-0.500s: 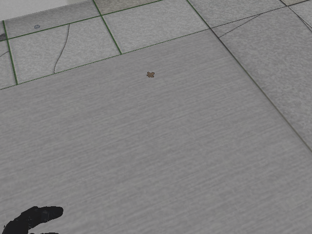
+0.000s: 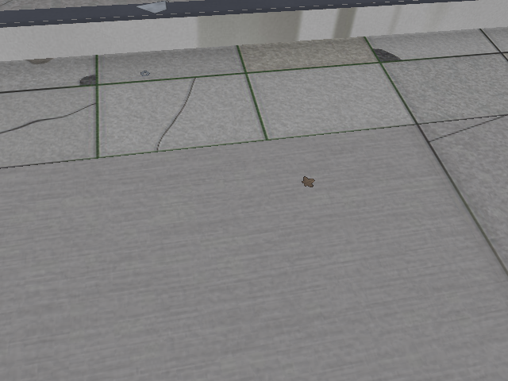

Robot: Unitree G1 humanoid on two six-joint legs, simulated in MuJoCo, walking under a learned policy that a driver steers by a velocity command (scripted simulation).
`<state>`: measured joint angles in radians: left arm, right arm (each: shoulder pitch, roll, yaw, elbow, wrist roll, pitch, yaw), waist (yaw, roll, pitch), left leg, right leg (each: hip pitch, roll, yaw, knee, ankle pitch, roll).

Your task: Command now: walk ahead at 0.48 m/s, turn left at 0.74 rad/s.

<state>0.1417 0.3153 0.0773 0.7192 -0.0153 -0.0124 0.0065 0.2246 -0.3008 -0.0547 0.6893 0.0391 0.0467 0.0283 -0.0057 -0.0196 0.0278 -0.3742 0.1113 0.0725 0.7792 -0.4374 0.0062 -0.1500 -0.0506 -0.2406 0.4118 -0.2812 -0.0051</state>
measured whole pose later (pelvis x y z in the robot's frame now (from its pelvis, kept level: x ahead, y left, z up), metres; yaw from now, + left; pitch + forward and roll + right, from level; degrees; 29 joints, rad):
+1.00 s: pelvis +0.62 +0.31 -0.01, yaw +16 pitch +0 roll +0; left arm 0.29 0.33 0.07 0.67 -0.04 0.00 0.01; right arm 0.19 -0.26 -0.03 0.66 -0.02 -0.06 0.01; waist 0.02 -0.04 0.06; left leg -0.30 0.07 0.09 0.56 -0.26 -0.02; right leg -0.56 -0.04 0.00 1.27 -0.43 0.07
